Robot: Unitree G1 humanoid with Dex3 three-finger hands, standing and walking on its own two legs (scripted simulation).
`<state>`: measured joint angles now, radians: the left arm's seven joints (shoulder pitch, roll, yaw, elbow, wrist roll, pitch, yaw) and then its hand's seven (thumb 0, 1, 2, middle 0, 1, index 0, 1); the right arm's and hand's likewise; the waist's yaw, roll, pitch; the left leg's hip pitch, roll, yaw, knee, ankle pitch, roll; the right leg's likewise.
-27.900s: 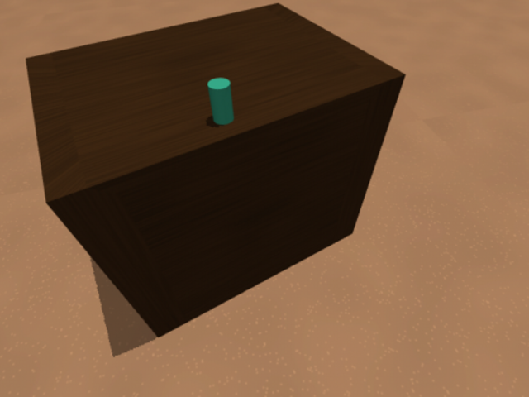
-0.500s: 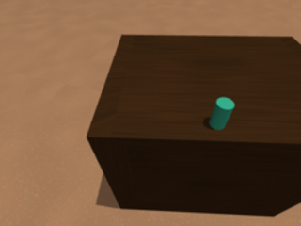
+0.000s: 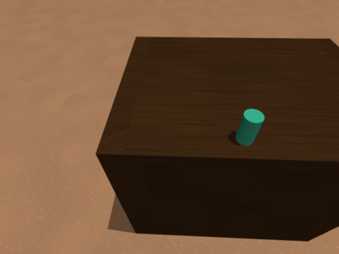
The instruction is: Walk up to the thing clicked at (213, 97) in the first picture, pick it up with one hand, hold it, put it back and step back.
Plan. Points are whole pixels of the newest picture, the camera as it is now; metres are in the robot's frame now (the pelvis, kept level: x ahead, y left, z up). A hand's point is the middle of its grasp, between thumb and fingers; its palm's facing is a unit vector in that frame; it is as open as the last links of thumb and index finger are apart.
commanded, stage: stand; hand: right
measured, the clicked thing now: (248, 127) +0.41 -0.18 +0.06
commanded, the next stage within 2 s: step back in 0.68 s
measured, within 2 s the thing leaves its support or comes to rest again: neither
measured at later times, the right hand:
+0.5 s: hand out of the picture +0.07 -0.25 -0.16, palm faces -0.04 +0.94 -0.34, open 7.3 cm
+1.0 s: hand out of the picture +0.05 -0.26 -0.16, palm faces -0.03 +0.91 -0.42, open 7.3 cm
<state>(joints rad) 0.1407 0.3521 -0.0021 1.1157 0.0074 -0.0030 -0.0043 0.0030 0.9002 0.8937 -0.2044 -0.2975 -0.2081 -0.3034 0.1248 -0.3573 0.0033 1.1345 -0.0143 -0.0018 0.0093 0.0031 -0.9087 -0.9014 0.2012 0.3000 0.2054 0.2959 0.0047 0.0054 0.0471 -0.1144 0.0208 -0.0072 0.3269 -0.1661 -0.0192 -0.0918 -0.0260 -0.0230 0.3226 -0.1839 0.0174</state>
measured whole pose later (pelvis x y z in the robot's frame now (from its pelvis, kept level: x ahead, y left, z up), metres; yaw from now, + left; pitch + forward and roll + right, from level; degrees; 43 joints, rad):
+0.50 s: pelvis +0.00 +0.00 +0.00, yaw +0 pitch -3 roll +0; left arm 0.14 0.35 0.00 1.12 0.01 0.00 -0.01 0.00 0.90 0.89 -0.20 -0.30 -0.21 -0.30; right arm 0.13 -0.36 0.00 1.13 -0.01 0.00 0.01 0.00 -0.91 -0.90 0.20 0.30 0.21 0.30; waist 0.00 0.01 0.05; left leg -0.11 0.02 -0.01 0.32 -0.16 -0.02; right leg -0.09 -0.03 -0.03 0.32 -0.18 0.02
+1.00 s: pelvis -0.04 +0.03 -0.03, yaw +1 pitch -2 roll +0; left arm 0.06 0.40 0.05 0.94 0.02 0.05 0.01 0.00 0.90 0.89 -0.21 -0.30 -0.21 -0.30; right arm 0.12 -0.42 -0.06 0.98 0.00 0.05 0.02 0.00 -0.91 -0.90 0.20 0.30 0.20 0.30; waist 0.00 -0.02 0.15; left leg -0.32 -0.02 -0.02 0.78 -0.41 0.05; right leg -0.33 -0.07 -0.01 0.64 -0.27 0.03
